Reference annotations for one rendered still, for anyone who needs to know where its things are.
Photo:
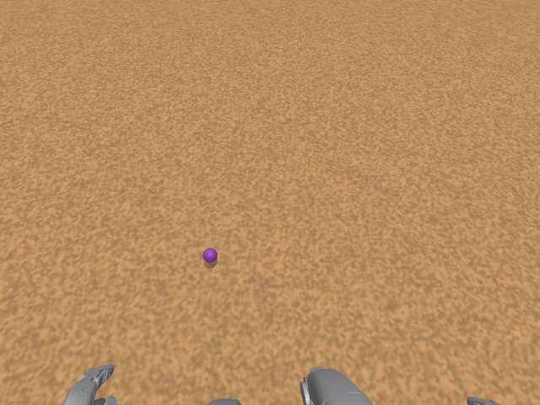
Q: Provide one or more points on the ball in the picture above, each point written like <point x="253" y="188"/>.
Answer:
<point x="210" y="255"/>

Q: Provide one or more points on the left robot hand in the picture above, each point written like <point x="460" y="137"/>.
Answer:
<point x="83" y="392"/>

